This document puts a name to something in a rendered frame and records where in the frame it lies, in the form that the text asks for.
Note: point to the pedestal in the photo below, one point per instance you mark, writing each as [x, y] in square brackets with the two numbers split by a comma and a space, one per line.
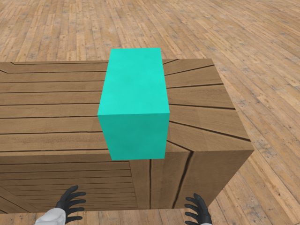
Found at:
[51, 139]

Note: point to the left robot hand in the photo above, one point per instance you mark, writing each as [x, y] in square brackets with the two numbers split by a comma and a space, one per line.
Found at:
[65, 202]

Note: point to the robot left forearm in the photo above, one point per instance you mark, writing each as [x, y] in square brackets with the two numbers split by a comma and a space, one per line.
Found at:
[55, 216]

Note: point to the right robot hand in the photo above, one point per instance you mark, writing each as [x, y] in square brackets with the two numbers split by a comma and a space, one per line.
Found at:
[201, 209]

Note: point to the carton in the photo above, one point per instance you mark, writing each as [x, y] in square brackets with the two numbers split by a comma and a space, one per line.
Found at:
[134, 110]

